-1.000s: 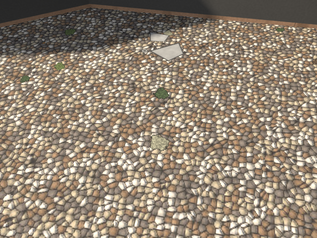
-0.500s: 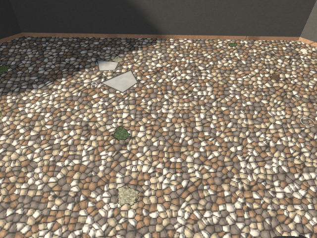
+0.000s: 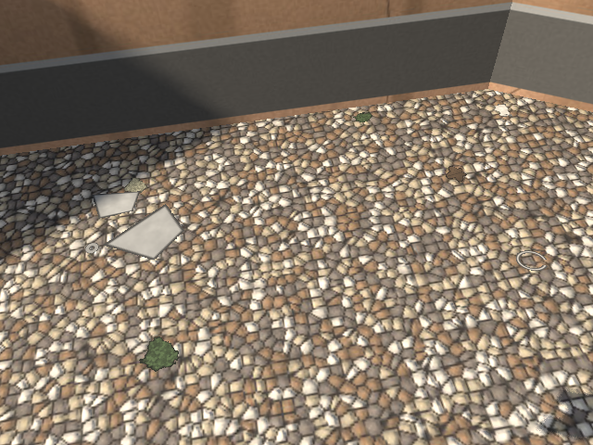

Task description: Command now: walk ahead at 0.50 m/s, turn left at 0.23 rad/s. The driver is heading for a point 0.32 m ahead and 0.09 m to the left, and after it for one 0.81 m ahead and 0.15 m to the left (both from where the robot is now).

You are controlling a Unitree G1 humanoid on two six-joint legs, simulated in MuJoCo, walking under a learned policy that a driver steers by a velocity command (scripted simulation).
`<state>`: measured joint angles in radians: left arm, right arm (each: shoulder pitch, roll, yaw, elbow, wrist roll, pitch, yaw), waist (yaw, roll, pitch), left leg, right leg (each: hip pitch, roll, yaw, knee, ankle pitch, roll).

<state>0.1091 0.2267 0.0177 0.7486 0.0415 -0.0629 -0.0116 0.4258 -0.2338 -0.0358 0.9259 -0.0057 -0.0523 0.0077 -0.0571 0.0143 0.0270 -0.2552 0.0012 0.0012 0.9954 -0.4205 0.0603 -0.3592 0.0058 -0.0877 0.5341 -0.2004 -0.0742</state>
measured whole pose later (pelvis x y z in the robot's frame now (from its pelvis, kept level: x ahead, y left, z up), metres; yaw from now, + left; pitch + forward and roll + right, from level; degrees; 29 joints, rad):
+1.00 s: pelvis +0.52 +0.11 -0.01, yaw +16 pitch +1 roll +1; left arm 0.11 0.24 0.03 0.78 0.03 -0.03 -0.04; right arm 0.40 -0.24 -0.03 0.95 -0.03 -0.07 -0.02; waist -0.04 -0.01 0.04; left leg 0.17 -0.09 0.07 0.24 -0.41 0.08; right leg -0.51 0.02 -0.09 0.57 -0.13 -0.11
